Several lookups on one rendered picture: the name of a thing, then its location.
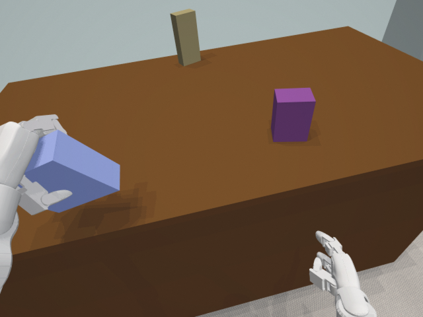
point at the right robot hand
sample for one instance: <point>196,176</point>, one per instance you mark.
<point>340,270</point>

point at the left robot forearm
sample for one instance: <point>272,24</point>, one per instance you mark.
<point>9,223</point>

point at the left robot hand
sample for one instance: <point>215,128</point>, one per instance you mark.
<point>18,142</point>

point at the right robot forearm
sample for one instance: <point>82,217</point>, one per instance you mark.
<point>352,302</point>

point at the sponge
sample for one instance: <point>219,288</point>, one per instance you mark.
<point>62,163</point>

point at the table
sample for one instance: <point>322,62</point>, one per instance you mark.
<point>212,213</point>

